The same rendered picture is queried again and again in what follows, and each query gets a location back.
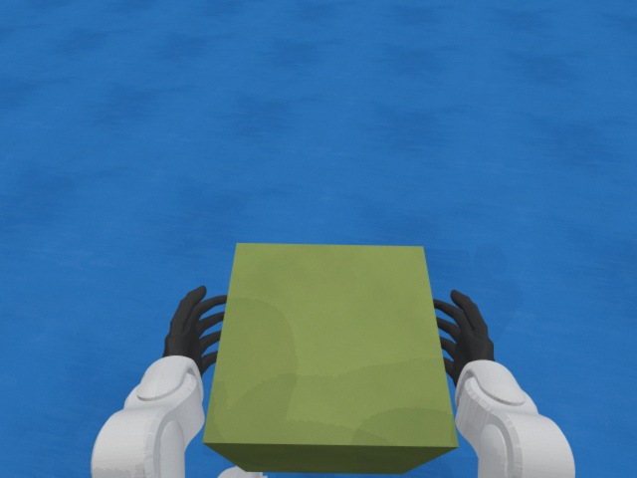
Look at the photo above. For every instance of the robot right hand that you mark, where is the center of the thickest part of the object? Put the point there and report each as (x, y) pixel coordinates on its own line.
(471, 334)

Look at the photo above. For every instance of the robot left forearm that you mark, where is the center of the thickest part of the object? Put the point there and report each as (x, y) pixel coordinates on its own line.
(148, 438)

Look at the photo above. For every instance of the carton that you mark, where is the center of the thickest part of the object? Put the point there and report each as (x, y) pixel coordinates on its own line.
(329, 361)

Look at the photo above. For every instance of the robot left hand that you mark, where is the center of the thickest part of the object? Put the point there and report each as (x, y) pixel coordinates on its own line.
(186, 329)

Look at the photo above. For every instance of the robot right forearm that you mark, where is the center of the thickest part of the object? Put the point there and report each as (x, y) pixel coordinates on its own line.
(503, 426)

